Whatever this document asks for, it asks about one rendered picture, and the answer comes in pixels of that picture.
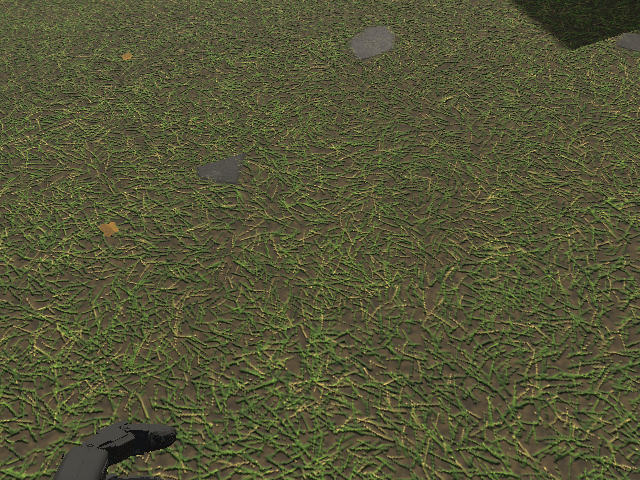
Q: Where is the robot left hand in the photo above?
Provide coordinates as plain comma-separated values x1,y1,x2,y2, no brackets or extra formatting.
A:
52,420,177,480

